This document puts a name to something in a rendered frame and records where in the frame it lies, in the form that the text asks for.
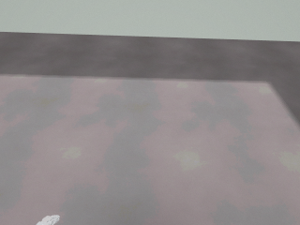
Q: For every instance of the robot left hand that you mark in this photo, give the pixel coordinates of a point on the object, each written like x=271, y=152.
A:
x=49, y=220

